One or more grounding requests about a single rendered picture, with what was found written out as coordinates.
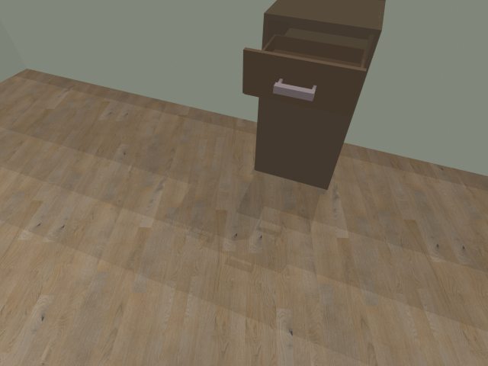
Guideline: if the handle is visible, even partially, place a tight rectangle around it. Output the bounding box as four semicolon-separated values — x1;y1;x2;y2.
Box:
273;79;316;101

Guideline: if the drawer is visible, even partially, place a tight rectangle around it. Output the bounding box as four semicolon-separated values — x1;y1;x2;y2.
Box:
242;34;367;117

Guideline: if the cabinet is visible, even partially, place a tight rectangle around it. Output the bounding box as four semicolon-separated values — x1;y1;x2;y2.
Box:
255;0;386;190

